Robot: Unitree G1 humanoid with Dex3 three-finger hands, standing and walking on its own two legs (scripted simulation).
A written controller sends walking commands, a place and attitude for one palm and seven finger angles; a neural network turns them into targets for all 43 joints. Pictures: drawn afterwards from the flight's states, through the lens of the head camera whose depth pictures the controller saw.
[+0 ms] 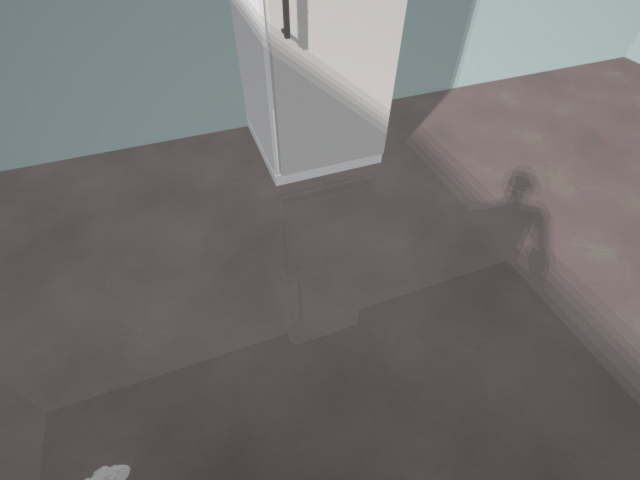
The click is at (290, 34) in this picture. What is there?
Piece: fridge door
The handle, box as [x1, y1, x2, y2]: [281, 0, 289, 38]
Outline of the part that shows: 282,0 284,27 281,28 281,31 284,34 285,38 288,38 288,0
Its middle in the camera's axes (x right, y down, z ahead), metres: -0.13 -0.87 +1.20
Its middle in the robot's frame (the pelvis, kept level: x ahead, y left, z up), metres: +1.50 +0.19 +0.18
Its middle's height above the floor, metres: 0.95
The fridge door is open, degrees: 0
